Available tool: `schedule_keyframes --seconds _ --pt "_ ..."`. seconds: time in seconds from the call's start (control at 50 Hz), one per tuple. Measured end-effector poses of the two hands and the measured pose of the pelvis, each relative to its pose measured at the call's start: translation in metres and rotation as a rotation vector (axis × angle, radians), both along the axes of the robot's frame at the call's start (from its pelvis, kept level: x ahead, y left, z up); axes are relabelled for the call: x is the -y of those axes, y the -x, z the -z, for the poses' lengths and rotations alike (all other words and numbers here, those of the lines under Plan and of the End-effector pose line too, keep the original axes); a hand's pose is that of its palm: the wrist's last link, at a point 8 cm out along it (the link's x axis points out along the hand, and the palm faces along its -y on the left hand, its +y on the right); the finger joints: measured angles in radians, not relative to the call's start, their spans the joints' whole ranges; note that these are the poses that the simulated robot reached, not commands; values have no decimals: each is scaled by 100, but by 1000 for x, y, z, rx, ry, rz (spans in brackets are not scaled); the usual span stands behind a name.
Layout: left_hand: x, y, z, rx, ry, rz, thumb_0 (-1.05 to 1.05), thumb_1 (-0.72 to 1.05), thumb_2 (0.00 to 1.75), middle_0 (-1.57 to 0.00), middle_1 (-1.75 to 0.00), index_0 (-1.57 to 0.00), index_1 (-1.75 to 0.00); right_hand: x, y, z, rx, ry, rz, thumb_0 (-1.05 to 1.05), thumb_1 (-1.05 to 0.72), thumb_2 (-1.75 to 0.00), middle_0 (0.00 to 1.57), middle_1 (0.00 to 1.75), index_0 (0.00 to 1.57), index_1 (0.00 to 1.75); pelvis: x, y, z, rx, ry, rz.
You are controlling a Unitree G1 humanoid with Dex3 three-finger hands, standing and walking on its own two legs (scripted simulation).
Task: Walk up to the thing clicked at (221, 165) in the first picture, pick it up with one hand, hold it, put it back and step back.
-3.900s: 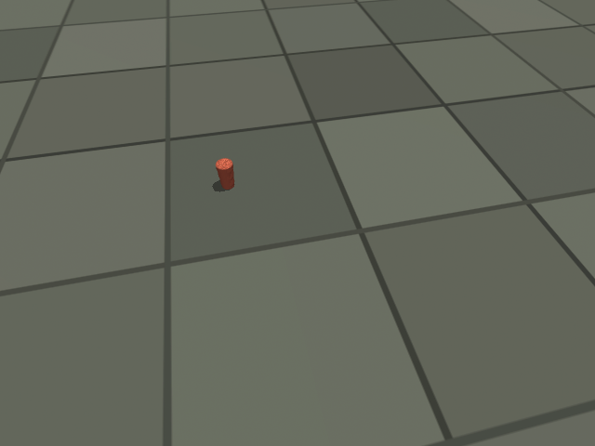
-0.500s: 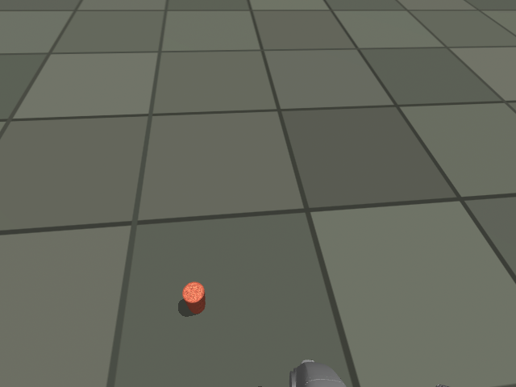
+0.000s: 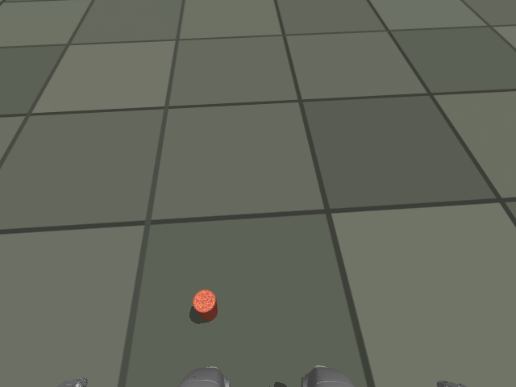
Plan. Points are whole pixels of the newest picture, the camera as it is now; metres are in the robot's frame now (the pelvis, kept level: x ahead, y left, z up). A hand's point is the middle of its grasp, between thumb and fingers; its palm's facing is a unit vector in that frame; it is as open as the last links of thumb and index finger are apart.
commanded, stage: walk up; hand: left
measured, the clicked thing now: (207, 307) +0.43 +0.21 -0.68
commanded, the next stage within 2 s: stand in 1.30 s
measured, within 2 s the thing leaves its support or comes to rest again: neither
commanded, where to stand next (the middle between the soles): +0.08 +0.02 m, yaw -1 degrees
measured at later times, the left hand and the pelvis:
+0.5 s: hand out of the picture +0.10 +0.28 -0.13, palm faces -0.01 -0.93 -0.38, open 7.3 cm; pelvis +0.03 +0.01 +0.03, yaw +0 degrees
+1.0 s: hand (106, 381) +0.14 +0.26 -0.12, palm faces -0.03 -0.94 -0.35, open 7.3 cm; pelvis +0.04 +0.01 +0.03, yaw +0 degrees
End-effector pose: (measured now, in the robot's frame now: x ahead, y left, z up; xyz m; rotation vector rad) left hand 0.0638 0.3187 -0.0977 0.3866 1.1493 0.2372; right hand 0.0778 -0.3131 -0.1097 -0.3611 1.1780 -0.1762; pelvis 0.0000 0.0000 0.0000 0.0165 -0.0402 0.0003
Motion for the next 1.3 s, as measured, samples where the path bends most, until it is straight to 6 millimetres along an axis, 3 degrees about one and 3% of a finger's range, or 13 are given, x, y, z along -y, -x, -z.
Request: schedule_keyframes --seconds 0.18,0.48,0.6,0.96,1.3 --pt "3 -13 10 -32 64 -9 0 91 89 -21 -30 -21 -30 -20 -29 -15 20 -9 -3 1 -91 -90 20 30 21 30 -9 -14 -9 1 28 -3" --pt "0 -26 -9 -70 44 -38 0 91 89 -20 -30 -21 -30 -28 -64 -21 27 -51 10 1 -91 -90 20 30 21 30 -8 -29 -26 3 22 -2" --pt "3 -37 -15 -64 44 -31 0 91 89 -20 -30 -21 -30 -24 -60 -22 13 -54 34 1 -91 -90 20 30 21 30 -8 -32 -30 4 18 2" --pt "12 -66 -15 -46 68 3 0 91 89 -20 -30 -21 -30 -20 -24 -21 -72 -42 96 1 -91 -90 20 30 21 30 -9 -40 -33 -2 16 9" --pt "12 -68 -15 -49 65 -10 0 91 89 -20 -30 -21 -30 -22 -38 -21 -52 -45 84 1 -91 -90 20 30 21 30 -9 -46 -33 -2 15 5"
